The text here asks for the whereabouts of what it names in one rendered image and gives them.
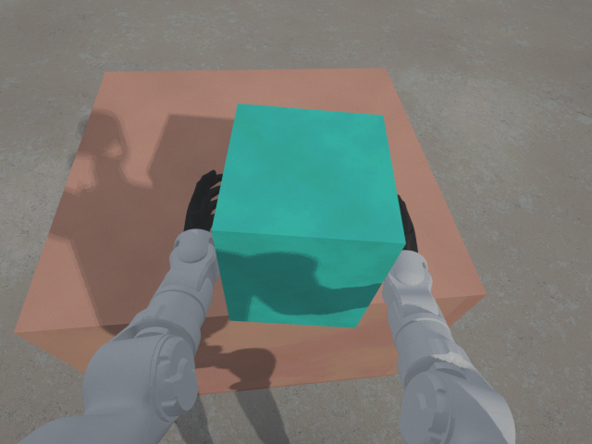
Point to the robot right upper arm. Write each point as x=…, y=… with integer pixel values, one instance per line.
x=438, y=408

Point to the carton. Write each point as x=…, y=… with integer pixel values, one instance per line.
x=307, y=223

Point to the robot left upper arm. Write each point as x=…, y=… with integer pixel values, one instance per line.
x=134, y=390

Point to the pedestal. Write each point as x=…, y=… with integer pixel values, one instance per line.
x=149, y=139

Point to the left robot forearm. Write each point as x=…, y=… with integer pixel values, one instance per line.
x=181, y=302

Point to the right robot forearm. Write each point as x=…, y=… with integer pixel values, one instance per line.
x=418, y=328

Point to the robot left hand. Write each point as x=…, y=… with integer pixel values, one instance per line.
x=200, y=208

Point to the robot right hand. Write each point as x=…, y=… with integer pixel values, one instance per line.
x=411, y=244

